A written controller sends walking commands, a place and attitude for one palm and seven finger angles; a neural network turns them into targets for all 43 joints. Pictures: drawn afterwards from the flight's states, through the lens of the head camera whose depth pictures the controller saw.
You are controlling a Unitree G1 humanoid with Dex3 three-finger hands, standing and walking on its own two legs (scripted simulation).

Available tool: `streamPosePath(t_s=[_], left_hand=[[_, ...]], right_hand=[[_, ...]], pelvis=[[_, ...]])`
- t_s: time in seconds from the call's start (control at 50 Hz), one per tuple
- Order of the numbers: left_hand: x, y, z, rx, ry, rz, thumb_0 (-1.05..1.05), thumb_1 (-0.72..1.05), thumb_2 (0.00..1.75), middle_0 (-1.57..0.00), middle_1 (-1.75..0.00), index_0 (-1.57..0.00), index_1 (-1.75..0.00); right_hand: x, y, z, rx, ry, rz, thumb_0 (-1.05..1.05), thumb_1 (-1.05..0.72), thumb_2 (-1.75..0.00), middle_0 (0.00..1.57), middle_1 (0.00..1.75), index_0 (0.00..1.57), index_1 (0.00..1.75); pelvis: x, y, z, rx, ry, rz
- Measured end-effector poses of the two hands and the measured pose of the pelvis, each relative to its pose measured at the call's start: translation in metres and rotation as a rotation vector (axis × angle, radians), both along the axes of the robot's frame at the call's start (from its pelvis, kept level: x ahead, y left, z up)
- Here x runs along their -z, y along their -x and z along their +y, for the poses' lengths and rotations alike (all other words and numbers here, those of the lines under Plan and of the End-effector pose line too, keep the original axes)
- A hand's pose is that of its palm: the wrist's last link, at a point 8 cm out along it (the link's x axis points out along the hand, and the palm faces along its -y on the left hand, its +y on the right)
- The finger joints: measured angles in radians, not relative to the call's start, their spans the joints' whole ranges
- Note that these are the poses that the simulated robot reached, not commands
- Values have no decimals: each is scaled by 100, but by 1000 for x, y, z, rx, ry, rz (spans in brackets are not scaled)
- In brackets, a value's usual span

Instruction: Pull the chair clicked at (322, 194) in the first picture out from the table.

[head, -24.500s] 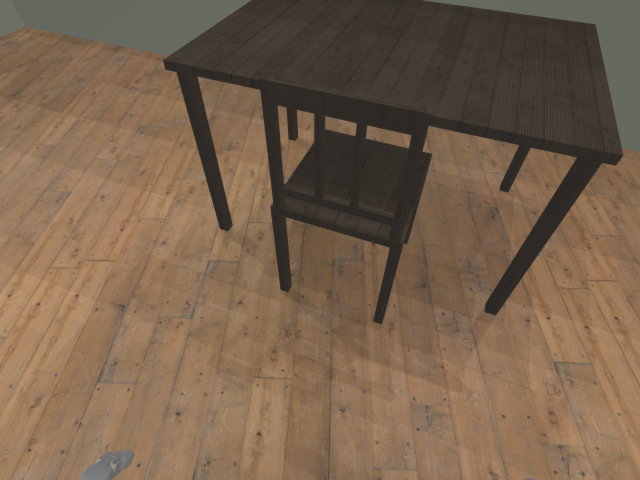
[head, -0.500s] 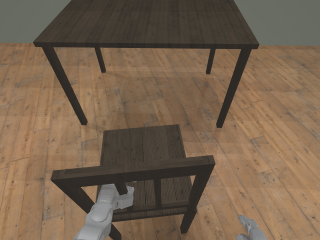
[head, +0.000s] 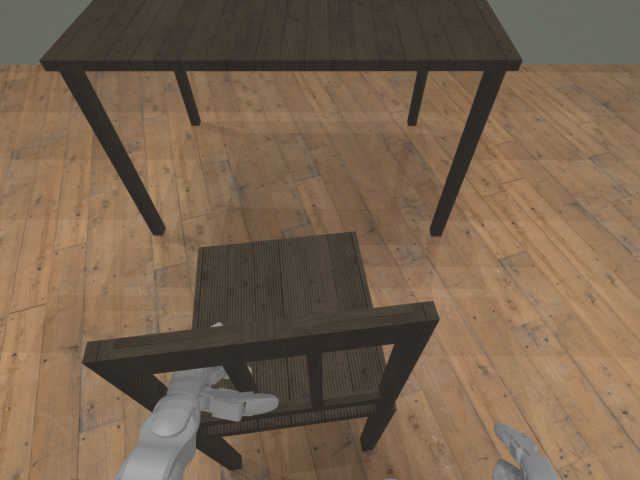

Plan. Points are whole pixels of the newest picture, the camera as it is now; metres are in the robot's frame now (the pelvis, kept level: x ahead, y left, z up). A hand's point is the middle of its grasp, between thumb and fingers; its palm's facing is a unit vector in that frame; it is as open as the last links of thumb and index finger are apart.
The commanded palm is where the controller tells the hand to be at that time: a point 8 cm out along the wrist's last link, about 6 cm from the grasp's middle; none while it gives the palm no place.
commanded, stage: open the thumb and straighten the fingers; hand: left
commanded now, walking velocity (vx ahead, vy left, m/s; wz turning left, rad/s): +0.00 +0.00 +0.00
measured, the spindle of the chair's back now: (246, 387) +0.26 +0.11 -0.10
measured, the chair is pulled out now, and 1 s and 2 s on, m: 0.60 0.60 0.60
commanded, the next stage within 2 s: draw the fingers out of the gap in 0.40 s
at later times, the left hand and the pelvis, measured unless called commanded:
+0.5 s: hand (238, 385) +0.25 +0.12 -0.06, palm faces -0.09 -0.99 -0.10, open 17.3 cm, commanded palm +0.23 +0.18 -0.04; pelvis +0.02 +0.00 -0.02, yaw +2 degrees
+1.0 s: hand (222, 450) +0.18 +0.13 -0.06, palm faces -0.04 -0.99 -0.12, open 17.5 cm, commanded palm +0.15 +0.18 -0.04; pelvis +0.01 +0.00 -0.04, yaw +3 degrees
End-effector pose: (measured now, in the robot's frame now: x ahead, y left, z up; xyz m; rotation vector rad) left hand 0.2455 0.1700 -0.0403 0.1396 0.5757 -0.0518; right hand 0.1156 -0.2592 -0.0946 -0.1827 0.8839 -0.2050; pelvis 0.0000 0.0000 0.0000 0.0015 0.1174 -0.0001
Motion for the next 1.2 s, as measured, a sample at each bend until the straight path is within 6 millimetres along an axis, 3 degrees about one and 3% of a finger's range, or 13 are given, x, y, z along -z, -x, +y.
streamPosePath(t_s=[0.16, 0.22, 0.34, 0.46, 0.58, 0.7, 0.84, 1.2], left_hand=[[-2, 0, -10, 18, 32, -1, 0, -44, 25, -31, -93, -31, -93], [1, 2, -13, 19, 33, 9, 0, -49, 23, -25, -74, -25, -74], [3, 2, 6, -32, -12, 17, -1, -53, 21, -12, -35, -12, -34], [-1, 4, 5, -11, -3, 15, -1, -54, 20, -4, -12, -4, -11], [6, 10, 2, -12, 22, 38, -1, -54, 20, -1, -4, -1, -3], [0, 36, 16, -41, -24, 38, -1, -54, 20, -1, -1, -1, -1], [2, 69, 4, -24, 11, 70, -1, -54, 20, 0, 0, 0, 0], [1, 111, 10, -47, 9, 88, -1, -54, 20, 0, 0, 0, 0]], right_hand=[[6, -27, 12, -31, -18, -70, 1, -90, -90, 20, 30, 20, 30], [6, -40, 17, -52, -21, -94, 1, -90, -90, 20, 30, 20, 30], [5, -57, 20, -80, -13, -120, 1, -90, -90, 20, 30, 20, 30], [6, -67, 18, -95, 3, -142, 1, -90, -90, 20, 30, 20, 30], [5, -65, 15, -83, 21, -136, 1, -90, -90, 20, 30, 20, 30], [3, -62, 14, -69, 19, -149, 1, -90, -90, 20, 30, 20, 30], [6, -65, 20, -84, 21, -185, 1, -90, -90, 20, 30, 20, 30], [4, -72, 33, -81, 7, -256, 1, -90, -90, 20, 30, 20, 30]], pelvis=[[9, -13, 2, -10, 1, 39], [12, -17, 1, -13, 1, 46], [17, -20, -2, -21, 5, 59], [20, -23, -1, -40, 13, 69], [24, -24, -2, -34, 9, 77], [25, -25, -2, -37, 14, 77], [30, -20, 1, -47, 19, 78], [39, -11, 2, -48, 27, 80]])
